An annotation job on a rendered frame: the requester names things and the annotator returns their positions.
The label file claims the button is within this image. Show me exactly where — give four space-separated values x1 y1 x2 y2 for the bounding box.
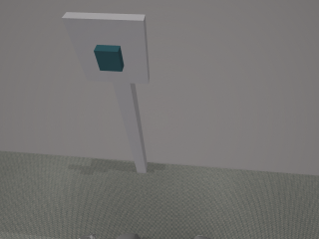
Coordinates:
94 45 124 72

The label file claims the panel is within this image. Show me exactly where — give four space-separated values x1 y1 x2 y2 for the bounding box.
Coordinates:
62 12 150 173

